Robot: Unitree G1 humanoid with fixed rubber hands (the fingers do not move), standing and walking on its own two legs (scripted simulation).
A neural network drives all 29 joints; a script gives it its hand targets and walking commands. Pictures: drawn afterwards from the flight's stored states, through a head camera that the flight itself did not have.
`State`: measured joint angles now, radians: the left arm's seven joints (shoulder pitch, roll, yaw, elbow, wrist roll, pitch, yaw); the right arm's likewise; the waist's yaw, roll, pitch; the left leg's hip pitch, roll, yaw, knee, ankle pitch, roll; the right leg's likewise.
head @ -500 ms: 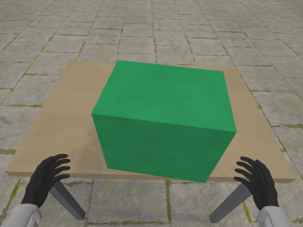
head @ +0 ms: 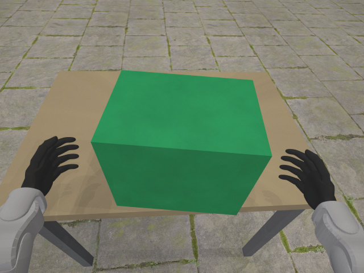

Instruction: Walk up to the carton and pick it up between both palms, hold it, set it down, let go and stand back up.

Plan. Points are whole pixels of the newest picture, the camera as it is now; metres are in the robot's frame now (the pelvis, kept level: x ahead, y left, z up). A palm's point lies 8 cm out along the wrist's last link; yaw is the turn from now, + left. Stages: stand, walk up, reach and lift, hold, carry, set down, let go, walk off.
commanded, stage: reach and lift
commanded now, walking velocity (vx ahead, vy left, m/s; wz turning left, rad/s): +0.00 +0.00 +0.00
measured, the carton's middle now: (181, 145) +0.39 -0.01 +0.05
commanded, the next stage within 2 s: none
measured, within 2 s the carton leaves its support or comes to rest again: neither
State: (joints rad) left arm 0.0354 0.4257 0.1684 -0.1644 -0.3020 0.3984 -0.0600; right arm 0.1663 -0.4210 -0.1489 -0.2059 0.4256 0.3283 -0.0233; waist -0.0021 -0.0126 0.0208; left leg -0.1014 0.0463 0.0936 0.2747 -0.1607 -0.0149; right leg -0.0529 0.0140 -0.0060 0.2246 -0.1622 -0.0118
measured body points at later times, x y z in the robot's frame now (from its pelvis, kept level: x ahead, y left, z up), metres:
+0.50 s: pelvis -0.01 +0.00 +0.00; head +0.00 +0.02 +0.45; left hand +0.35 +0.26 +0.16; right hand +0.31 -0.27 +0.15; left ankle -0.01 +0.12 -0.75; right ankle -0.03 -0.11 -0.75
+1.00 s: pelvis -0.02 +0.00 +0.00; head -0.02 +0.02 +0.45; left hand +0.41 +0.26 +0.22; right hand +0.38 -0.28 +0.20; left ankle -0.01 +0.12 -0.75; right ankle -0.03 -0.11 -0.75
